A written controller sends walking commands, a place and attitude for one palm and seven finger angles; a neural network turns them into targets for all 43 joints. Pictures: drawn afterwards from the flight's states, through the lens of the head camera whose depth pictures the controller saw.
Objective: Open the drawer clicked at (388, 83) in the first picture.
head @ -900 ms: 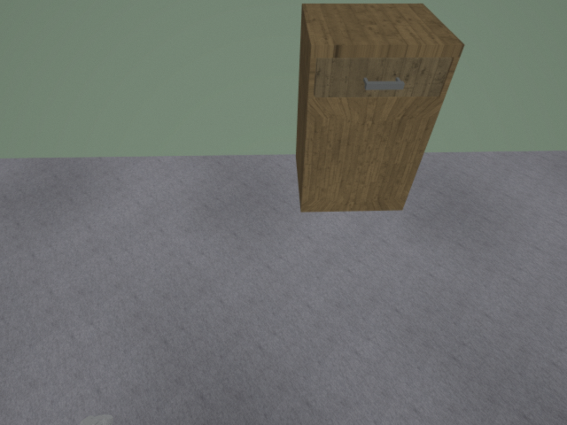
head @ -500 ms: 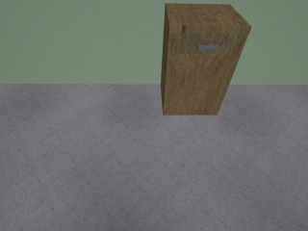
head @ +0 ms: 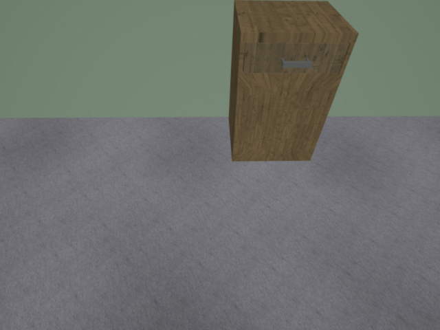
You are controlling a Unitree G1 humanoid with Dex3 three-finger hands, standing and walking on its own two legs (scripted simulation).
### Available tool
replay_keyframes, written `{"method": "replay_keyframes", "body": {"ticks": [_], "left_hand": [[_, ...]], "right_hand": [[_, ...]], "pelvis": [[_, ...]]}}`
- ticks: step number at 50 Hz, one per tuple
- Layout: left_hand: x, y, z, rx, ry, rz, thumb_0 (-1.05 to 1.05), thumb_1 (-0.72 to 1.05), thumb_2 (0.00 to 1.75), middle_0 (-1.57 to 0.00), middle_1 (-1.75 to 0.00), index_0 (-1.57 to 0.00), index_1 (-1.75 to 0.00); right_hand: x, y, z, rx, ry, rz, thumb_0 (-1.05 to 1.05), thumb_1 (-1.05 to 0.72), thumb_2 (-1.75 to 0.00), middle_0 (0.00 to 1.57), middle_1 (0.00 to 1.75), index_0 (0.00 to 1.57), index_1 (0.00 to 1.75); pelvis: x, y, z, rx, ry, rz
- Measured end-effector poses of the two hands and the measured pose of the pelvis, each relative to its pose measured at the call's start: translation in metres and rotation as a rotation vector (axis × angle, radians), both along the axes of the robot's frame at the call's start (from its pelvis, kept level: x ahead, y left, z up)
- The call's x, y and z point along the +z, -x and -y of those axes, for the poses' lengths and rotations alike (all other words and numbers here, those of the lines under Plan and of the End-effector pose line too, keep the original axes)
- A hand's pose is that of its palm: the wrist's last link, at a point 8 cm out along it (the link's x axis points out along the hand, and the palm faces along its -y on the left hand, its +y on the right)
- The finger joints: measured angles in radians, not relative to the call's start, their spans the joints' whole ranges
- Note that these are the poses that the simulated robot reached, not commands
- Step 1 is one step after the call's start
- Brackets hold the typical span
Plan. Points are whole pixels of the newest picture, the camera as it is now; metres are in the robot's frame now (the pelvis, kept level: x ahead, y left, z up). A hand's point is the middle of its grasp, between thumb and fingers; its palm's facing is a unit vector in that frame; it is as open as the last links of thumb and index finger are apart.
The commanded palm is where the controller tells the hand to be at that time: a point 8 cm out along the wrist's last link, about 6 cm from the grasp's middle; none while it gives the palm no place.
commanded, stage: look at it before walking up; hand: left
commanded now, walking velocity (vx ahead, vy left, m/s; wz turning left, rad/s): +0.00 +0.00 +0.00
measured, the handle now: (295, 62) +1.23 -0.27 -0.09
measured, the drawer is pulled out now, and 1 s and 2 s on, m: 0.00 0.00 0.00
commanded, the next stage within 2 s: walk to a spot facing it in 0.54 s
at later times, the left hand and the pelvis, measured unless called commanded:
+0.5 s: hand out of the picture +0.09 +0.24 -0.15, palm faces -0.02 -0.94 -0.34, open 7.4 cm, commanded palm none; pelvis +0.01 +0.00 +0.00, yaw +0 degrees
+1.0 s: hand out of the picture +0.07 +0.19 -0.18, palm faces -0.12 -0.95 -0.28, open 7.4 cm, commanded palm none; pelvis +0.00 -0.02 -0.02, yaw -10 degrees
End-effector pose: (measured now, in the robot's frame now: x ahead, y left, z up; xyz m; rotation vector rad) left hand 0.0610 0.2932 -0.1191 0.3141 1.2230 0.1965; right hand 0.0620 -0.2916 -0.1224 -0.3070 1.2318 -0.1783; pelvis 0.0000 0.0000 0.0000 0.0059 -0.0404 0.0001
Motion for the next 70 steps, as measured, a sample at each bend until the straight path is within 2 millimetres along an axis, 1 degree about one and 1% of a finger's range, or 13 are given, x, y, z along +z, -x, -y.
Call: {"method": "replay_keyframes", "body": {"ticks": [9,17,29,38,42,47,50,53,55,57,61,65,70], "left_hand": [[0.002,-0.012,0.003,-0.007,0.002,0.021,0.01,0.91,0.90,-0.20,-0.30,-0.20,-0.30],[0.002,-0.016,0.004,-0.008,0.001,0.019,0.01,0.91,0.90,-0.20,-0.30,-0.20,-0.30],[0.003,-0.019,0.005,-0.003,-0.004,0.014,0.01,0.91,0.90,-0.20,-0.30,-0.20,-0.30],[0.002,-0.019,0.007,-0.004,-0.007,0.001,0.01,0.91,0.90,-0.20,-0.30,-0.20,-0.30],[-0.007,-0.017,0.018,-0.026,0.010,-0.030,0.01,0.91,0.90,-0.20,-0.30,-0.20,-0.30],[-0.020,-0.014,0.040,-0.069,0.048,-0.056,0.01,0.91,0.90,-0.20,-0.30,-0.20,-0.30],[-0.025,-0.013,0.057,-0.089,0.058,-0.062,0.01,0.91,0.90,-0.20,-0.30,-0.20,-0.30],[-0.029,-0.009,0.074,-0.108,0.060,-0.049,0.01,0.91,0.90,-0.20,-0.30,-0.20,-0.30],[-0.026,-0.003,0.083,-0.106,0.066,-0.051,0.01,0.91,0.90,-0.20,-0.30,-0.20,-0.30],[-0.021,0.002,0.089,-0.110,0.073,-0.067,0.01,0.91,0.90,-0.20,-0.30,-0.20,-0.30],[-0.013,0.004,0.096,-0.138,0.084,-0.091,0.01,0.91,0.90,-0.20,-0.30,-0.20,-0.30],[-0.010,-0.003,0.094,-0.174,0.085,-0.094,0.01,0.91,0.90,-0.20,-0.30,-0.20,-0.30],[-0.011,-0.019,0.080,-0.221,0.083,-0.074,0.01,0.91,0.90,-0.20,-0.30,-0.20,-0.30]], "right_hand": [[0.002,-0.014,-0.001,0.009,-0.003,0.025,0.00,-0.91,-0.90,0.21,0.30,0.20,0.30],[0.003,-0.024,0.002,0.015,0.000,0.034,0.00,-0.91,-0.90,0.21,0.30,0.20,0.30],[0.004,-0.029,0.006,0.016,0.005,0.030,0.00,-0.91,-0.90,0.21,0.30,0.20,0.30],[0.002,-0.028,0.006,-0.003,0.007,0.038,0.00,-0.91,-0.90,0.21,0.30,0.20,0.30],[-0.004,-0.019,-0.002,-0.051,-0.013,0.057,0.00,-0.91,-0.90,0.20,0.30,0.20,0.30],[-0.020,0.007,-0.012,-0.120,-0.062,0.055,0.00,-0.91,-0.90,0.20,0.30,0.20,0.30],[-0.035,0.024,-0.012,-0.162,-0.097,0.047,0.00,-0.91,-0.90,0.21,0.30,0.20,0.30],[-0.049,0.038,-0.007,-0.199,-0.122,0.026,0.00,-0.91,-0.90,0.21,0.30,0.20,0.30],[-0.048,0.046,-0.005,-0.218,-0.129,0.004,0.00,-0.91,-0.90,0.21,0.30,0.20,0.30],[-0.042,0.052,-0.004,-0.233,-0.132,-0.002,0.00,-0.91,-0.90,0.20,0.30,0.20,0.30],[-0.029,0.061,0.000,-0.273,-0.122,0.016,0.01,-0.91,-0.90,0.20,0.30,0.20,0.30],[-0.019,0.068,0.004,-0.315,-0.096,0.041,0.00,-0.91,-0.90,0.20,0.30,0.20,0.30],[-0.010,0.073,0.001,-0.349,-0.059,0.079,0.00,-0.91,-0.90,0.20,0.30,0.19,0.30]], "pelvis": [[0.001,-0.004,0.001,0.000,-0.001,-0.001],[0.001,-0.008,0.003,-0.001,-0.001,-0.003],[0.002,-0.013,0.005,0.000,-0.001,-0.001],[0.001,-0.012,0.006,-0.027,-0.001,-0.005],[-0.004,-0.009,0.007,-0.070,-0.006,-0.012],[-0.014,-0.001,0.012,-0.125,-0.028,-0.014],[-0.021,0.004,0.020,-0.167,-0.040,-0.003],[-0.029,0.009,0.029,-0.183,-0.027,-0.004],[-0.025,0.012,0.031,-0.191,-0.026,-0.010],[-0.018,0.015,0.033,-0.209,-0.028,-0.019],[-0.008,0.018,0.033,-0.251,-0.039,-0.039],[-0.003,0.021,0.029,-0.297,-0.043,-0.053],[-0.003,0.022,0.017,-0.352,-0.034,-0.063]]}}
